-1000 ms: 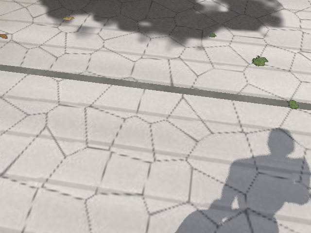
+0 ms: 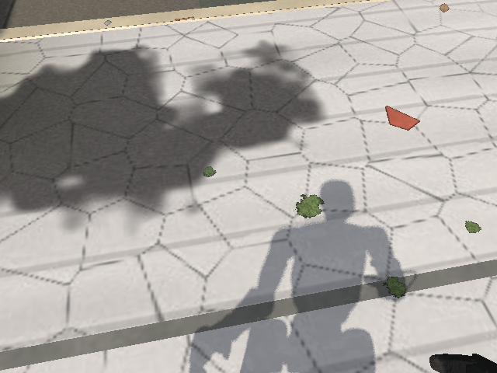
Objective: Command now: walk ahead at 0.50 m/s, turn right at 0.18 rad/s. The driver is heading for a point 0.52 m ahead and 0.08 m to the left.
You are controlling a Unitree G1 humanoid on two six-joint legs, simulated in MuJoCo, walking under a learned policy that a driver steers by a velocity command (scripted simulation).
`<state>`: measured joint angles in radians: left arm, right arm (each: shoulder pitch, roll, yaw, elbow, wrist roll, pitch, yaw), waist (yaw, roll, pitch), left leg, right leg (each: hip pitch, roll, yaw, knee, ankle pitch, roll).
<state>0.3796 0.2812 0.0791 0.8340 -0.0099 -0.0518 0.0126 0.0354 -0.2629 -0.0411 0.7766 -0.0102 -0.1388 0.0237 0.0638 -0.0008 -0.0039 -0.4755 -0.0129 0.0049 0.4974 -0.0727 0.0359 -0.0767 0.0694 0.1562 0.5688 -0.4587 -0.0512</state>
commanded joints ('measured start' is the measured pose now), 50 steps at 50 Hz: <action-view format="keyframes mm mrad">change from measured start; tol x32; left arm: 1 131 30 -15 -69 -16 -32 -2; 20 -421 22 -22 -227 -2 -49 -42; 27 -4 164 25 -160 33 -28 -24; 50 -205 76 -15 36 32 41 13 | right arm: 1 405 -248 -83 51 13 4 4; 50 130 -86 -13 10 -8 128 -39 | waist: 1 -145 321 -368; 20 -156 71 61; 26 -23 -255 -418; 50 -45 106 33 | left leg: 1 858 419 -765 -166 -219 303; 7 332 233 -312 -308 -49 189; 24 447 152 -95 41 550 55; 26 -77 -41 -42 656 -578 -61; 28 -189 23 -130 799 -603 -73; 44 345 235 -199 -110 92 47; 46 106 202 -218 -219 -351 87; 50 135 120 -125 -166 -269 4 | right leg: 1 -605 25 -12 675 -112 19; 21 -527 -104 -160 -64 483 15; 24 -158 -71 -172 -167 655 -47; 26 502 -552 269 -3 1367 -293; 34 -281 -333 -105 -309 712 -202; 44 -350 -136 -238 -83 24 37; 50 -130 -134 -201 -138 272 55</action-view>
